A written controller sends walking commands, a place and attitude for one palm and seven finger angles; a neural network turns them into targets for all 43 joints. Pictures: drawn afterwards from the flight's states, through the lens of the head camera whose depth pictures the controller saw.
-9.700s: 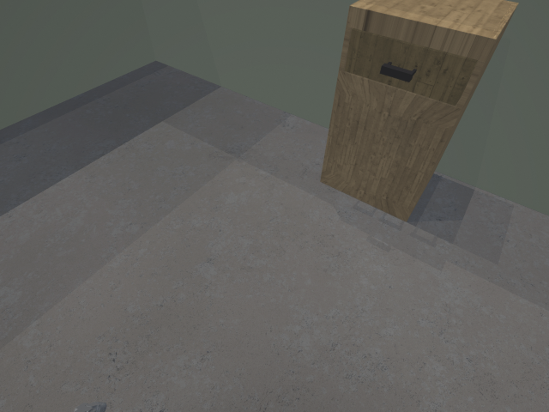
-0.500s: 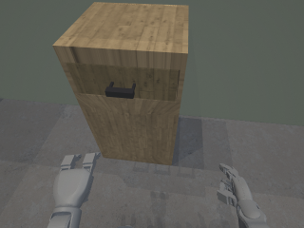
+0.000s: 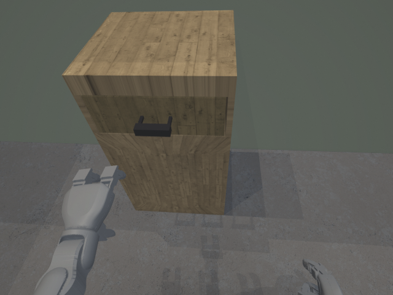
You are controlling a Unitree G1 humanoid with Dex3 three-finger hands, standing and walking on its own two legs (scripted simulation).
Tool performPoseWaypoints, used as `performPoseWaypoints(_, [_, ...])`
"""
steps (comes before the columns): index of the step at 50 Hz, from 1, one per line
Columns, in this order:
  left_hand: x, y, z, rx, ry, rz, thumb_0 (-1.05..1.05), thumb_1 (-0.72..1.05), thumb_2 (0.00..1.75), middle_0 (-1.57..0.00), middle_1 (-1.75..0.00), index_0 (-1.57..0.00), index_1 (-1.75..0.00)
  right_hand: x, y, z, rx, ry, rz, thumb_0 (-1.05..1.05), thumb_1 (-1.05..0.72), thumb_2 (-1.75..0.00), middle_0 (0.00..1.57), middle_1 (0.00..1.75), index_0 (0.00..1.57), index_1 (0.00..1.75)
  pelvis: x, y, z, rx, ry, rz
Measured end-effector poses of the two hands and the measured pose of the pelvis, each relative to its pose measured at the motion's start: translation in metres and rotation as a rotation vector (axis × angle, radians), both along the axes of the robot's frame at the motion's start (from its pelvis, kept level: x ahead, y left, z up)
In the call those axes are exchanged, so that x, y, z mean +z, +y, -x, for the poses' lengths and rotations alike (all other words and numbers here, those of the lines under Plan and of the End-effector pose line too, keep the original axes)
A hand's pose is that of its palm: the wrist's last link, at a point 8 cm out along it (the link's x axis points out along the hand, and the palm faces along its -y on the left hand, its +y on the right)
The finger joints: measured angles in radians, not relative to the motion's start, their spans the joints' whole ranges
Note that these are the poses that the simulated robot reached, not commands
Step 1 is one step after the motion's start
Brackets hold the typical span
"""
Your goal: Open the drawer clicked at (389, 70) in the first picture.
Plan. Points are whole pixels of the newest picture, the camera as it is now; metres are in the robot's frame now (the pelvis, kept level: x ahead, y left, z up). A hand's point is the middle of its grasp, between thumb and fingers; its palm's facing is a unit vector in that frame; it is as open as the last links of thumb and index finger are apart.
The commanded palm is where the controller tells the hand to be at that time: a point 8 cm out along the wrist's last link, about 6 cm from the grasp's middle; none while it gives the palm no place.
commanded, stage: raise the hand with hooked fingers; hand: left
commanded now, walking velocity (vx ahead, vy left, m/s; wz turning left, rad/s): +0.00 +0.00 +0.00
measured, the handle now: (154, 124) +0.59 +0.21 -0.04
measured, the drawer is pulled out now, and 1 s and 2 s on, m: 0.00 0.00 0.00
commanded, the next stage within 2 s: move the hooked fingers above the handle in 0.84 s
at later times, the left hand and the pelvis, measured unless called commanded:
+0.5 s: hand (92, 168) +0.32 +0.25 +0.09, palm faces +0.04 -0.06 -1.00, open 13.8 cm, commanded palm +0.29 +0.24 +0.14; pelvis +0.02 +0.00 +0.02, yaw +1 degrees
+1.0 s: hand (97, 170) +0.32 +0.24 +0.08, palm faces +0.03 -0.07 -1.00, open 13.8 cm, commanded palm +0.31 +0.24 +0.14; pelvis +0.02 +0.00 +0.02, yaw +1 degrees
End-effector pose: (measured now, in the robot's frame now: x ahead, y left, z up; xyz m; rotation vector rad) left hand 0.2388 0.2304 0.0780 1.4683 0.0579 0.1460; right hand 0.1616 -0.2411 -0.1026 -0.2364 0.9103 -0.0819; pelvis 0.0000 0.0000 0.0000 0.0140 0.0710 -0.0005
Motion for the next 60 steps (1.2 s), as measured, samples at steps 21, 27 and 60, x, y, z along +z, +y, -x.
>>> performPoseWaypoints(21, [0.061,0.014,-0.050,-0.016,0.010,-0.038,0.00,-0.48,0.30,-0.32,-1.19,-0.32,-1.19,0.024,0.038,-0.061,0.089,-0.090,-0.074,0.01,-0.91,-0.90,0.20,0.30,0.20,0.30,0.015,-0.001,-0.017,0.017,-0.041,0.005])
performPoseWaypoints(27, [0.071,0.018,-0.062,-0.028,0.029,-0.033,0.00,-0.49,0.30,-0.32,-1.20,-0.32,-1.19,0.020,0.031,-0.053,0.073,-0.051,-0.069,0.01,-0.91,-0.90,0.20,0.30,0.20,0.30,0.017,-0.001,-0.020,0.019,-0.037,0.007])
performPoseWaypoints(60, [0.051,0.000,-0.085,-0.103,0.041,-0.039,0.00,-0.49,0.30,-0.32,-1.20,-0.32,-1.20,0.012,0.015,-0.031,0.016,-0.010,-0.046,0.01,-0.91,-0.90,0.20,0.30,0.20,0.30,0.014,-0.003,-0.014,0.019,-0.003,0.004])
